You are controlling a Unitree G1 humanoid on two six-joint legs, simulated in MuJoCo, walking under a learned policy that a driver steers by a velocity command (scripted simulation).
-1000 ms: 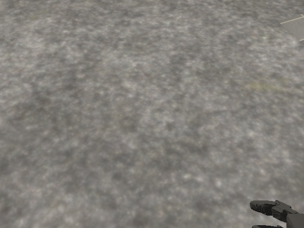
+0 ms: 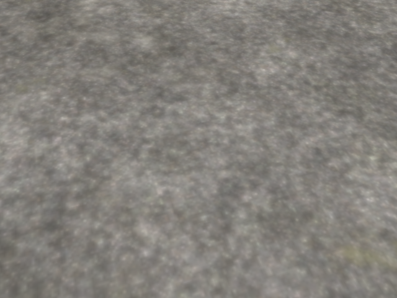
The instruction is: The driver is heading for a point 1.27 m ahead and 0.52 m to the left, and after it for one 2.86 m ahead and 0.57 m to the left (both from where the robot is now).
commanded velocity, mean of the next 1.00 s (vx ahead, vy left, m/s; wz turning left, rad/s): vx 0.50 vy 0.00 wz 0.57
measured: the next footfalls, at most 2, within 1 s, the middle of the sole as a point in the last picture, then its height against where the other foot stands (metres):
left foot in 0.06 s outside the picture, level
right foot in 0.54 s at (221, 279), level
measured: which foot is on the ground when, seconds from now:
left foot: up 0.00-0.04, down 0.06-0.56, up 0.58-1.00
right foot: down 0.00-0.06, up 0.08-0.52, down 0.54-1.00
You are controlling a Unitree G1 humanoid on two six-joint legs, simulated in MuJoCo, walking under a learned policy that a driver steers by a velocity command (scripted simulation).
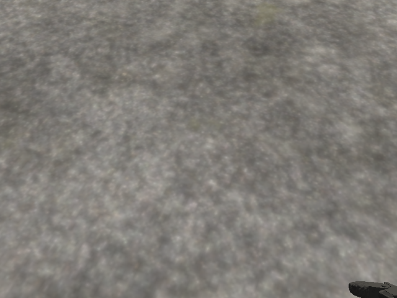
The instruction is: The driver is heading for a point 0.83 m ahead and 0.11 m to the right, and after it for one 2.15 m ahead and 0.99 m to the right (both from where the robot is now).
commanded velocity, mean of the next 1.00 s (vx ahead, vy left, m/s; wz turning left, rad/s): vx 0.30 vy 0.00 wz -0.27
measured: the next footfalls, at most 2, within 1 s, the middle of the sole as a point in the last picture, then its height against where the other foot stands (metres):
left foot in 0.08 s outside the picture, level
right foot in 0.58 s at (252, 290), level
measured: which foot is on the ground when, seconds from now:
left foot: up 0.00-0.06, down 0.08-0.60, up 0.62-1.00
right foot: down 0.00-0.08, up 0.10-0.56, down 0.58-1.00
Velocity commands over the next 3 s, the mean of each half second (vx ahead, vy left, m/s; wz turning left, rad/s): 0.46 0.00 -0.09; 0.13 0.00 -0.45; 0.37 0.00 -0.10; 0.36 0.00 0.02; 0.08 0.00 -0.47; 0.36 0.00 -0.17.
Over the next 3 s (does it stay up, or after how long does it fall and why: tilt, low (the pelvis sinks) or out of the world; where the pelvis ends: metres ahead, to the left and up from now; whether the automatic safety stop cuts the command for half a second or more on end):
stays up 0.99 -0.23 0.01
